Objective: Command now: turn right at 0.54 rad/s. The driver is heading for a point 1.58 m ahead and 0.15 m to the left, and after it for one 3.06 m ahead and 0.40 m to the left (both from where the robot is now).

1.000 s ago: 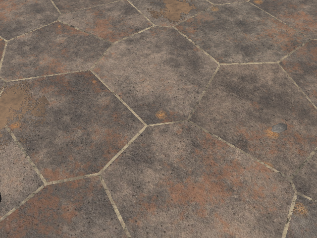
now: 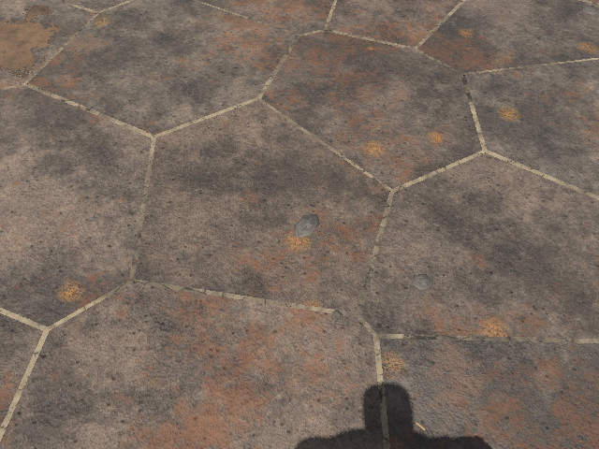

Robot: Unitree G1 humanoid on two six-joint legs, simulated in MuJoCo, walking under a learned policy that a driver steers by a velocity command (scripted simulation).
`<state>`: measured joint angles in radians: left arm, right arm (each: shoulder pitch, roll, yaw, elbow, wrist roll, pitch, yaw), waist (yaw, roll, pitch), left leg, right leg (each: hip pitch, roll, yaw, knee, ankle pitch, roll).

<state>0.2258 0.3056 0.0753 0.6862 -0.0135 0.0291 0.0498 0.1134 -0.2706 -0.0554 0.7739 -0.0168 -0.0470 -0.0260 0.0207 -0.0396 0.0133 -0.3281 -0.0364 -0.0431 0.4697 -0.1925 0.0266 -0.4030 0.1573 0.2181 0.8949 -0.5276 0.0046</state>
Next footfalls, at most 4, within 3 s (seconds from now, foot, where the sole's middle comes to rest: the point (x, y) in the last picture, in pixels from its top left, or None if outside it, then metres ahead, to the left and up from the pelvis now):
0.34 right None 0.02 -0.14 -0.78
1.40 right None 0.46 -0.15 -0.78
1.94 left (274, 324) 0.76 0.08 -0.78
2.44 right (331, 228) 1.07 -0.06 -0.78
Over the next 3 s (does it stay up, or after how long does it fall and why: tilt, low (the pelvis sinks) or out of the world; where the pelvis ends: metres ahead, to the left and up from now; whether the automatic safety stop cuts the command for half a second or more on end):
stays up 1.14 0.12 -0.01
